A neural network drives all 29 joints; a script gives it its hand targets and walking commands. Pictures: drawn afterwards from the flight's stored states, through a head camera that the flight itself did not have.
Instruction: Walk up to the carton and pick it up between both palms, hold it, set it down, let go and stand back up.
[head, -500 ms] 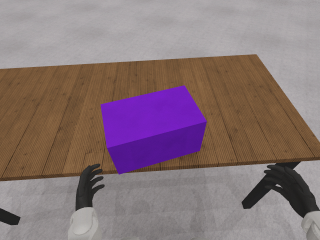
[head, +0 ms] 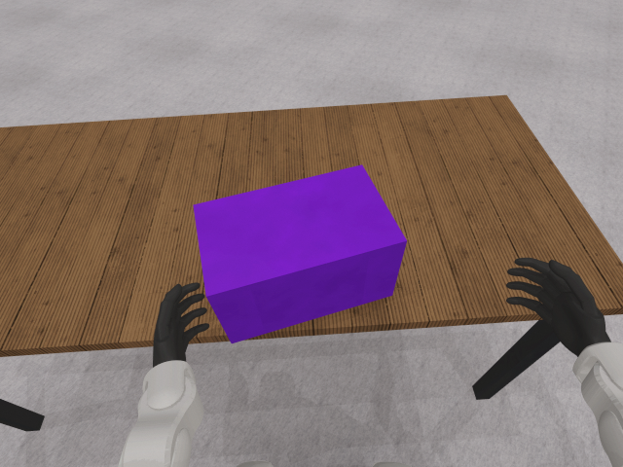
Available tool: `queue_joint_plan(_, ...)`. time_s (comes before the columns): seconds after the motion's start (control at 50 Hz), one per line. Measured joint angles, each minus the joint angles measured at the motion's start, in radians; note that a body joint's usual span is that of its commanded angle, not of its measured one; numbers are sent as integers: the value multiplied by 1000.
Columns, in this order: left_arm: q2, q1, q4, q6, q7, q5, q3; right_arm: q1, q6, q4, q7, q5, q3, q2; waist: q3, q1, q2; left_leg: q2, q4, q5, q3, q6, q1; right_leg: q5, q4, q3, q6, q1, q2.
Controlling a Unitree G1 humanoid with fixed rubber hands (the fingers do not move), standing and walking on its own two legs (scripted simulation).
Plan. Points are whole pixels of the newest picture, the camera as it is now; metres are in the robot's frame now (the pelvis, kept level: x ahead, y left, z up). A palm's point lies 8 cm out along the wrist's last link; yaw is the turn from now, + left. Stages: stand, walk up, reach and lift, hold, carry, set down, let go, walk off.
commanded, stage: reach and lift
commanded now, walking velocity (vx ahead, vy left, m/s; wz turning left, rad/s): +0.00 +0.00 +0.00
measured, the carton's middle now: (298, 252) +0.42 +0.05 -0.02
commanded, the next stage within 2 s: none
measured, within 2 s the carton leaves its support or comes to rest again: neither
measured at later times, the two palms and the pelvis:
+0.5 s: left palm (156, 295) +0.29 +0.21 +0.08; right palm (545, 262) +0.33 -0.27 +0.08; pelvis -0.01 +0.00 +0.01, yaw +0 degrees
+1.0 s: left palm (148, 246) +0.33 +0.22 +0.12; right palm (523, 200) +0.40 -0.25 +0.11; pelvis +0.00 +0.00 +0.01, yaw +0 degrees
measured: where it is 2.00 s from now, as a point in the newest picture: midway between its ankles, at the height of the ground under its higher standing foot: outside the picture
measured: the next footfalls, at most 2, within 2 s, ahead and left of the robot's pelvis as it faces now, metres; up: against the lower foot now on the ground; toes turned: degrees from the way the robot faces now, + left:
none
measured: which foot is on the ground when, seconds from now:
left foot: down 0.00-1.00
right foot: down 0.00-1.00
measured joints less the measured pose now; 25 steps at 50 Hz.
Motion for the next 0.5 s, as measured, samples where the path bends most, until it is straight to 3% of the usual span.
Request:
queue_joint_plan(0.28,24,-134,-5,96,-2,-29,38,-142,92,36,-12,5,0,0,0,5,4,0,-45,32,0,4,0,34,-46,0,0,0,1)
queue_joint_plan(0.5,36,-291,-4,221,-3,-50,61,-302,198,118,-16,5,0,-2,0,45,15,0,-57,44,0,6,0,45,-58,0,0,0,1)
